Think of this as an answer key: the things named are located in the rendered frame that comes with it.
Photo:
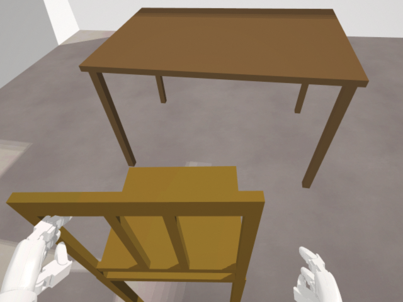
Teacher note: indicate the robot left forearm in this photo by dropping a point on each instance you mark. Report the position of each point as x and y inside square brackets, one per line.
[19, 295]

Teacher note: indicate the robot left hand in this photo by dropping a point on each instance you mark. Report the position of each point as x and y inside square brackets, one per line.
[26, 262]

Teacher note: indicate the chair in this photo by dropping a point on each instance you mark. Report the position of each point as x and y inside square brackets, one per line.
[169, 224]

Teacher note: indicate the table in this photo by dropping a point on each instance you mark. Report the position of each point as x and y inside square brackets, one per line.
[298, 46]

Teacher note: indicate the robot right hand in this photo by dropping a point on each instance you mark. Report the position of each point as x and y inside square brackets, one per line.
[323, 287]

